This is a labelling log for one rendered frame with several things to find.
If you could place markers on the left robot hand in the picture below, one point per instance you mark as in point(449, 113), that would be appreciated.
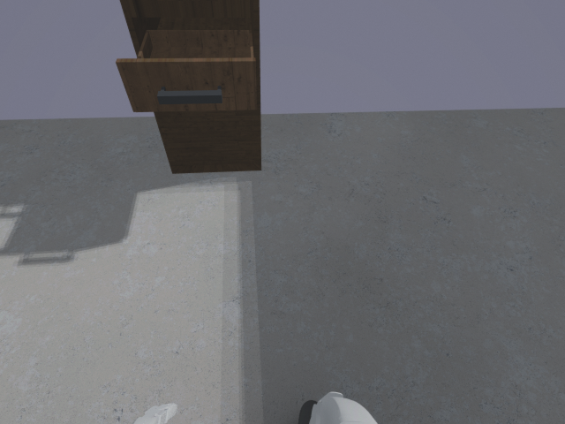
point(158, 414)

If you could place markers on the drawer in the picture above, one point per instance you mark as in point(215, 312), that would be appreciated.
point(185, 60)

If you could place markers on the robot right thigh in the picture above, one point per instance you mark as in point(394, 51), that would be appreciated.
point(339, 410)

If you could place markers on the cabinet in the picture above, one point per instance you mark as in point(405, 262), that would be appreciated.
point(211, 140)

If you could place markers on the right robot foot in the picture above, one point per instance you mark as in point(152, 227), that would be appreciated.
point(306, 412)

